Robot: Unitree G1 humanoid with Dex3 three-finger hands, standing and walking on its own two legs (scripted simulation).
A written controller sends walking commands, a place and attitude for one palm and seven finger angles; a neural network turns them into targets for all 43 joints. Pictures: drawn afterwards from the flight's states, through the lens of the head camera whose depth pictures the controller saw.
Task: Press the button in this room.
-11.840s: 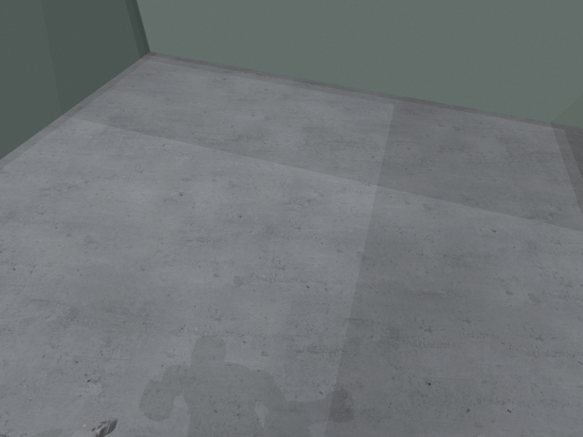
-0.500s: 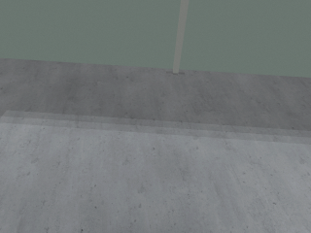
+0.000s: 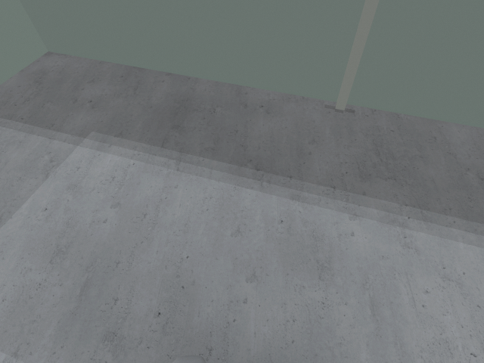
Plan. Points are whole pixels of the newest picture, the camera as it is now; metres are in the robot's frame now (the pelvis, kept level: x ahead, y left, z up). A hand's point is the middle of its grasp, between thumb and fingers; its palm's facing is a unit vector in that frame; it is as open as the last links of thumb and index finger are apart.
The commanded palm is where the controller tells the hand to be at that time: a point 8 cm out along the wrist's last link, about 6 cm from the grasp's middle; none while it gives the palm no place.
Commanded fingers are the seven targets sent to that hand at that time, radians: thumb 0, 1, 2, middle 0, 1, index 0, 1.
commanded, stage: turn or walk to find it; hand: left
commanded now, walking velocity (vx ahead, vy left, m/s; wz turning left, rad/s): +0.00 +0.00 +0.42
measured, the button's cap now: out of the picture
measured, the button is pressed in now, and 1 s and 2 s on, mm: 0 0 0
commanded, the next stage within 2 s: none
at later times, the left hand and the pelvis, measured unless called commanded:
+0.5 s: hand out of the picture +0.05 +0.22 -0.15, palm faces +0.22 -0.94 -0.28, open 7.4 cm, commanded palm none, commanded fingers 0.00 0.90 0.90 -0.20 -0.30 -0.20 -0.30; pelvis -0.01 +0.00 -0.01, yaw +11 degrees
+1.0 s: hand out of the picture -0.10 +0.17 -0.18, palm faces +0.48 -0.85 -0.23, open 7.4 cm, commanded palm none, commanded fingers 0.00 0.90 0.90 -0.20 -0.30 -0.20 -0.30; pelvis -0.03 -0.01 -0.01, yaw +26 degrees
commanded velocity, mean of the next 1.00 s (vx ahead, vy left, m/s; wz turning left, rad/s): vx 0.00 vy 0.00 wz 0.42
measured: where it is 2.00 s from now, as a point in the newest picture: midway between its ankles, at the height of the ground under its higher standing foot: outside the picture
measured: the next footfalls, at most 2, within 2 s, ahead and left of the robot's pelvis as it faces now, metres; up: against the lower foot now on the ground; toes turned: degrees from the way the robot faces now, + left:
left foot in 0.10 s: +0.01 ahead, +0.15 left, +0.00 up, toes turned +7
right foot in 0.50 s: +0.05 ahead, -0.10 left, +0.00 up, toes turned +8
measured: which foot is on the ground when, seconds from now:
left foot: up 0.00-0.08, down 0.10-0.52, up 0.54-1.00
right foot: down 0.00-0.10, up 0.12-0.48, down 0.50-1.00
